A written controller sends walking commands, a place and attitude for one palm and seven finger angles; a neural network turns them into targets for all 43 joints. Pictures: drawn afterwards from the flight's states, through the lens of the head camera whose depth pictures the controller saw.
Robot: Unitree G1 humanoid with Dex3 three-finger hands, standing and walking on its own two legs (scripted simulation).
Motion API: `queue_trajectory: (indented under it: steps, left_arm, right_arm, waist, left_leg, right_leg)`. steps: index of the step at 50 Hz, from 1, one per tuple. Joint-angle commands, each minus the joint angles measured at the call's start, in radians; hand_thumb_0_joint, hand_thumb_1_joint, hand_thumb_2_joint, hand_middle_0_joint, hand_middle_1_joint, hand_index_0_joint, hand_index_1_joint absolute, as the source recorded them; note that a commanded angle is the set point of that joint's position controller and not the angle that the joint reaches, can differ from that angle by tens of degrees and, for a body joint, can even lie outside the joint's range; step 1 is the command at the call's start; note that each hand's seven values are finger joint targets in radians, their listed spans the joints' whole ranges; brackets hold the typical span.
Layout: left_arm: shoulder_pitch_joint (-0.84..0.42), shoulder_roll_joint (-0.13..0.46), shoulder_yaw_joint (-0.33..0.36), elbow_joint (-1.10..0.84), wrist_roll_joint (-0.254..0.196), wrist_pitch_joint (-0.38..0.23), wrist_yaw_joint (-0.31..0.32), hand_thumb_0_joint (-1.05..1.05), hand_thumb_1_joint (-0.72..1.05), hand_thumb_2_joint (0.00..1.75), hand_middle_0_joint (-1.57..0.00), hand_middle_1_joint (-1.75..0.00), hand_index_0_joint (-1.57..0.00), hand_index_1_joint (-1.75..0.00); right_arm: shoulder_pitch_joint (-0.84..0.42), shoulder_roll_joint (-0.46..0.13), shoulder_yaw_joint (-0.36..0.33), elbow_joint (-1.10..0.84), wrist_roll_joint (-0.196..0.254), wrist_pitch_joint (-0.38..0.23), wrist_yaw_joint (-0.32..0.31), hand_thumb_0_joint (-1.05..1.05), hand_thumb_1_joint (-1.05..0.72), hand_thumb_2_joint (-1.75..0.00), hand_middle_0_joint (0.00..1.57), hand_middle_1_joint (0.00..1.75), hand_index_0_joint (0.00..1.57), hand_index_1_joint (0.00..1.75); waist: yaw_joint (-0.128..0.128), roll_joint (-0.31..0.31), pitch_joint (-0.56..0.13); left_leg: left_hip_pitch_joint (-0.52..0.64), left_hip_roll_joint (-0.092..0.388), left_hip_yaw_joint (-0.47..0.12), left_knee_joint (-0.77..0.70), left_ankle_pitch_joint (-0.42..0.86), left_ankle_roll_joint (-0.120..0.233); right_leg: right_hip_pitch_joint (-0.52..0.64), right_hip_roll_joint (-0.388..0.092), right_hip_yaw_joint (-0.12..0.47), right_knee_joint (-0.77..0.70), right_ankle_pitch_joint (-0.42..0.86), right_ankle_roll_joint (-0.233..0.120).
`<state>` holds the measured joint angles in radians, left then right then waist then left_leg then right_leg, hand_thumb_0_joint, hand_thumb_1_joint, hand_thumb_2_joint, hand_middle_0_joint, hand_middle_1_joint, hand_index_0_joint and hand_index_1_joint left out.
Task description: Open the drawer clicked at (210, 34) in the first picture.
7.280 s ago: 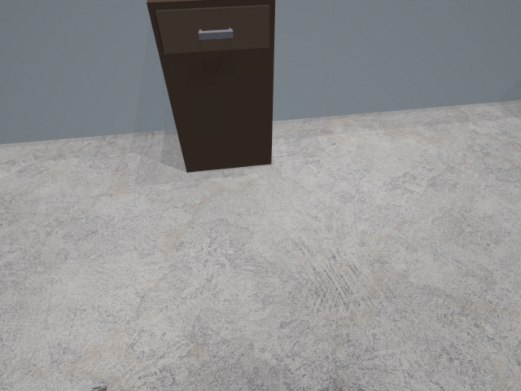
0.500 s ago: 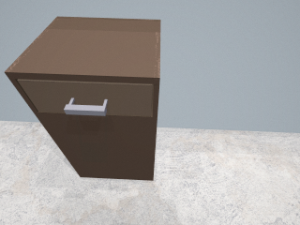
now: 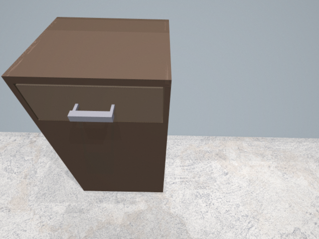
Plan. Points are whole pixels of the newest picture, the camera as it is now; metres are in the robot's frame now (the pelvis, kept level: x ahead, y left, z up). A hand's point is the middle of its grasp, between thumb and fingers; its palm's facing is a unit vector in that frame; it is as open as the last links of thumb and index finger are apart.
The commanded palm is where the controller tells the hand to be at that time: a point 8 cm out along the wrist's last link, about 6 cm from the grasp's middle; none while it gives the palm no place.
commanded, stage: look again from close up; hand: left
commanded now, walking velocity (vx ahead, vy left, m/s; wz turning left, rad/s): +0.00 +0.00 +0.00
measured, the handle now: (93, 111) +0.49 +0.25 +0.01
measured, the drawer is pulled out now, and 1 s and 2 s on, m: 0.00 0.00 0.00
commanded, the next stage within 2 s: raise the hand with hooked fingers in 0.26 s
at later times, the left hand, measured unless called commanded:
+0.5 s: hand out of the picture +0.08 +0.20 -0.08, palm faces -0.08 -0.82 -0.56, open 7.5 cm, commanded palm +0.09 +0.24 -0.03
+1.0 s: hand (61, 222) +0.16 +0.23 -0.01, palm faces +0.08 -0.05 -1.00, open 9.9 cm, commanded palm +0.14 +0.23 +0.05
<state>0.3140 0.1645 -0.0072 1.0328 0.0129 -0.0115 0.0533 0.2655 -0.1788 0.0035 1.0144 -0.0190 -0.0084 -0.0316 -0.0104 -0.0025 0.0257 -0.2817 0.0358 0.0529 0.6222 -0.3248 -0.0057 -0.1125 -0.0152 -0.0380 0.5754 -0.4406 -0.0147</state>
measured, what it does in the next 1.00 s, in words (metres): shifts its weight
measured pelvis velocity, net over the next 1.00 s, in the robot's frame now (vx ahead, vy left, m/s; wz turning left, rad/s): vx -0.06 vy -0.03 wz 0.04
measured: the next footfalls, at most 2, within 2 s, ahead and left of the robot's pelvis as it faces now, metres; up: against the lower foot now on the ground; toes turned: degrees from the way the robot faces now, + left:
none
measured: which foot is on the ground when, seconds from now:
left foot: down 0.00-1.00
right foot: down 0.00-1.00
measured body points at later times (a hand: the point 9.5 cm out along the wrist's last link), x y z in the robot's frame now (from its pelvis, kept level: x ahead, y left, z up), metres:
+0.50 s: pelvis -0.03 +0.00 +0.00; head -0.02 -0.01 +0.45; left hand +0.08 +0.24 -0.05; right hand +0.03 -0.24 -0.14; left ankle +0.00 +0.12 -0.73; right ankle -0.08 -0.11 -0.73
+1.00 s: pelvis -0.06 -0.03 -0.04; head -0.03 -0.06 +0.41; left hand +0.15 +0.23 +0.05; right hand +0.19 -0.23 -0.12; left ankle +0.00 +0.12 -0.73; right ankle -0.09 -0.11 -0.73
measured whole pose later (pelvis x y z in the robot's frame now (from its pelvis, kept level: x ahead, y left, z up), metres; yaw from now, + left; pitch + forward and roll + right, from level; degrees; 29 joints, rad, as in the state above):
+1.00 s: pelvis -0.06 -0.03 -0.04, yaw +2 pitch +7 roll +0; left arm 0.25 0.42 -0.02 0.04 1.02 -0.05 0.37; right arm 0.05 -0.21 -0.01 0.58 -0.07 0.04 -0.03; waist 0.10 0.05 -0.10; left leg -0.68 0.05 -0.03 0.87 -0.32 -0.04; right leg -0.53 0.01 -0.09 0.91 -0.52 -0.06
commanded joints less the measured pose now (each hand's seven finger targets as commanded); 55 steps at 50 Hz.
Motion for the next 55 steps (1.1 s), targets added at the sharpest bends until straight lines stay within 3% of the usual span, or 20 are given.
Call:
queue_trajectory:
  steps: [1,3,11,17,18,19,20,21,22,24,25,27,28,30,33,35,41,45,51,55]
  left_arm:
    - [0.067,0.104,0.015,-0.034,0.002,-0.005,-0.001,0.00,0.90,0.90,-0.20,-0.30,-0.20,-0.30]
    - [0.044,0.118,0.019,-0.040,-0.002,-0.002,-0.002,0.00,0.90,0.90,-0.20,-0.30,-0.20,-0.30]
    - [0.049,0.116,0.015,-0.028,0.001,0.008,-0.013,0.00,0.90,0.90,-0.20,-0.30,-0.20,-0.30]
    - [0.065,0.113,0.012,-0.005,0.000,0.000,-0.016,0.00,0.90,0.90,-0.20,-0.30,-0.20,-0.30]
    - [0.111,0.121,0.013,0.006,0.016,-0.027,0.020,0.00,0.90,0.90,-0.20,-0.30,-0.20,-0.30]
    - [-0.646,0.488,0.056,-1.494,0.176,-0.191,0.045,0.00,0.88,0.89,-0.20,-0.32,-0.20,-0.32]
    - [-0.162,0.413,0.079,-1.262,0.197,-0.134,0.124,0.00,0.85,0.88,-0.20,-0.33,-0.20,-0.33]
    - [0.091,0.225,-0.012,-1.172,0.180,0.011,0.175,0.00,0.83,0.87,-0.21,-0.34,-0.21,-0.34]
    - [0.144,0.083,-0.102,-1.083,0.237,0.053,0.178,0.00,0.81,0.86,-0.21,-0.36,-0.21,-0.36]
    - [0.045,0.253,-0.013,-1.135,0.437,0.037,0.249,0.00,0.76,0.84,-0.21,-0.39,-0.21,-0.39]
    - [0.097,0.258,-0.003,-1.061,0.543,0.039,0.279,0.00,0.74,0.83,-0.21,-0.40,-0.21,-0.40]
    - [0.204,0.239,-0.007,-1.003,0.755,0.041,0.337,0.00,0.69,0.81,-0.22,-0.43,-0.22,-0.43]
    - [0.240,0.212,-0.018,-0.947,0.841,0.040,0.362,0.00,0.67,0.80,-0.22,-0.45,-0.22,-0.45]
    - [0.296,0.183,-0.039,-0.917,0.971,0.028,0.386,0.00,0.62,0.78,-0.22,-0.48,-0.22,-0.48]
    - [0.211,0.289,0.032,-1.045,1.064,0.009,0.402,0.00,0.55,0.75,-0.22,-0.53,-0.22,-0.53]
    - [0.131,0.341,0.067,-1.132,1.083,0.006,0.404,0.00,0.50,0.73,-0.23,-0.55,-0.23,-0.55]
    - [-0.310,0.447,0.117,-1.283,1.043,-0.073,0.418,0.00,0.36,0.67,-0.24,-0.64,-0.24,-0.64]
    - [-0.302,0.429,0.090,-1.252,1.019,-0.096,0.395,0.00,0.27,0.63,-0.25,-0.70,-0.25,-0.70]
    - [-0.112,0.433,0.113,-1.163,0.955,0.017,0.287,0.00,0.13,0.57,-0.25,-0.80,-0.25,-0.80]
    - [-0.106,0.444,0.113,-1.225,0.937,0.019,0.223,0.00,0.04,0.53,-0.26,-0.86,-0.26,-0.86]
  right_arm:
    - [0.025,-0.086,-0.013,-0.043,0.004,-0.004,0.004,0.00,-0.90,-0.90,0.20,0.30,0.20,0.30]
    - [0.042,-0.104,-0.012,-0.028,0.004,-0.004,0.006,0.00,-0.90,-0.90,0.20,0.30,0.20,0.30]
    - [0.039,-0.109,-0.007,-0.010,0.003,-0.006,0.009,0.00,-0.90,-0.90,0.20,0.30,0.20,0.30]
    - [0.052,-0.105,-0.003,0.015,0.007,-0.010,0.010,0.00,-0.90,-0.90,0.20,0.30,0.20,0.30]
    - [-0.044,-0.126,-0.013,-0.052,0.013,-0.016,0.015,0.00,-0.90,-0.90,0.20,0.30,0.20,0.30]
    - [-0.004,-0.260,-0.039,-0.360,0.059,-0.166,-0.031,0.00,-0.90,-0.90,0.20,0.30,0.20,0.30]
    - [-0.040,-0.191,-0.021,-0.301,0.043,-0.263,-0.076,0.00,-0.90,-0.90,0.20,0.30,0.20,0.30]
    - [-0.073,-0.146,-0.040,-0.294,0.069,-0.301,-0.081,0.00,-0.90,-0.90,0.20,0.30,0.20,0.30]
    - [-0.075,-0.120,-0.037,-0.280,0.075,-0.307,-0.081,0.00,-0.90,-0.90,0.20,0.30,0.20,0.30]
    - [-0.119,-0.184,-0.058,-0.352,0.027,-0.276,-0.074,0.00,-0.90,-0.90,0.20,0.30,0.20,0.30]
    - [-0.125,-0.180,-0.057,-0.386,0.008,-0.250,-0.069,0.00,-0.90,-0.90,0.20,0.30,0.20,0.30]
    - [-0.158,-0.178,-0.075,-0.460,-0.025,-0.188,-0.044,0.00,-0.90,-0.90,0.20,0.30,0.20,0.30]
    - [-0.186,-0.171,-0.082,-0.485,-0.035,-0.152,-0.030,0.00,-0.90,-0.90,0.20,0.30,0.20,0.30]
    - [-0.229,-0.167,-0.086,-0.528,-0.041,-0.088,0.008,0.00,-0.90,-0.90,0.20,0.30,0.20,0.30]
    - [-0.278,-0.160,-0.077,-0.594,-0.028,-0.022,0.039,0.00,-0.90,-0.90,0.20,0.30,0.20,0.30]
    - [-0.284,-0.153,-0.069,-0.625,-0.029,0.003,0.037,0.00,-0.90,-0.90,0.20,0.30,0.20,0.30]
    - [-0.287,-0.132,-0.063,-0.595,-0.059,0.005,-0.008,0.00,-0.90,-0.90,0.20,0.30,0.20,0.30]
    - [-0.283,-0.137,-0.060,-0.575,-0.056,-0.004,-0.009,0.00,-0.90,-0.90,0.20,0.30,0.20,0.30]
    - [-0.291,-0.143,-0.049,-0.580,-0.028,0.024,-0.005,0.00,-0.90,-0.90,0.20,0.30,0.20,0.30]
    - [-0.289,-0.145,-0.039,-0.582,-0.025,0.034,-0.008,0.00,-0.90,-0.90,0.20,0.30,0.20,0.30]
  waist:
    - [0.008,0.054,0.072]
    - [0.005,-0.008,0.043]
    - [0.016,0.026,0.085]
    - [0.017,-0.006,0.051]
    - [0.045,-0.100,0.130]
    - [-0.055,0.231,-0.401]
    - [0.037,0.388,-0.443]
    - [0.007,0.319,-0.316]
    - [-0.008,0.171,-0.204]
    - [-0.017,0.031,-0.140]
    - [-0.014,-0.041,-0.131]
    - [0.056,-0.113,-0.201]
    - [0.077,-0.166,-0.150]
    - [0.122,-0.175,-0.144]
    - [0.153,-0.107,-0.218]
    - [0.143,-0.059,-0.268]
    - [0.034,-0.018,-0.256]
    - [0.039,0.100,-0.303]
    - [0.083,-0.023,-0.305]
    - [0.093,-0.041,-0.271]
  left_leg:
    - [0.019,0.061,-0.080,-0.103,0.332,0.065]
    - [0.047,0.064,-0.077,-0.119,0.291,0.058]
    - [0.015,0.070,-0.109,-0.235,0.091,0.067]
    - [0.056,0.064,-0.088,-0.223,0.152,0.059]
    - [-0.034,0.066,-0.072,0.000,0.255,0.021]
    - [0.293,-0.030,-0.026,-0.133,0.468,0.066]
    - [0.445,0.025,-0.059,-0.136,0.604,0.047]
    - [0.295,0.021,-0.069,-0.175,0.495,0.022]
    - [0.186,0.030,-0.074,-0.156,0.413,0.036]
    - [-0.003,-0.016,-0.064,-0.069,0.165,0.041]
    - [-0.053,-0.027,-0.057,-0.019,0.169,0.046]
    - [-0.134,-0.038,-0.034,0.037,0.181,0.027]
    - [-0.213,-0.043,-0.032,0.057,0.132,0.020]
    - [-0.280,-0.048,-0.025,0.095,0.078,0.020]
    - [-0.295,-0.071,-0.010,0.124,0.091,0.027]
    - [-0.253,-0.081,-0.008,0.135,0.100,0.035]
    - [-0.180,-0.084,-0.035,0.237,0.049,0.052]
    - [-0.121,-0.074,-0.049,0.224,0.092,0.054]
    - [-0.155,-0.075,-0.031,0.135,0.186,0.047]
    - [-0.133,-0.077,-0.021,0.077,0.214,0.047]
  right_leg:
    - [-0.110,-0.060,0.072,-0.126,0.307,-0.033]
    - [-0.111,-0.055,0.059,-0.114,0.275,-0.025]
    - [-0.130,-0.051,0.055,-0.160,0.097,-0.017]
    - [-0.122,-0.066,0.070,-0.181,0.150,-0.016]
    - [-0.170,-0.124,0.152,-0.244,0.558,0.002]
    - [-0.168,-0.014,0.110,-0.065,0.596,-0.044]
    - [-0.235,0.002,0.005,0.055,0.349,-0.042]
    - [-0.329,0.024,-0.046,0.110,0.148,-0.016]
    - [-0.350,0.018,-0.046,0.092,0.133,-0.009]
    - [-0.416,0.028,-0.030,0.006,0.148,-0.017]
    - [-0.459,0.037,-0.033,0.020,0.146,-0.018]
    - [-0.489,0.056,-0.019,0.083,0.107,-0.028]
    - [-0.533,0.061,0.004,0.096,0.053,-0.032]
    - [-0.554,0.047,0.052,0.109,0.039,-0.047]
    - [-0.482,0.028,0.128,0.118,0.115,-0.052]
    - [-0.455,0.026,0.145,0.114,0.140,-0.045]
    - [-0.557,0.007,0.203,0.052,0.046,-0.020]
    - [-0.555,0.020,0.145,0.092,0.132,-0.026]
    - [-0.344,0.021,0.128,0.065,0.379,-0.002]
    - [-0.277,0.011,0.100,0.047,0.456,0.009]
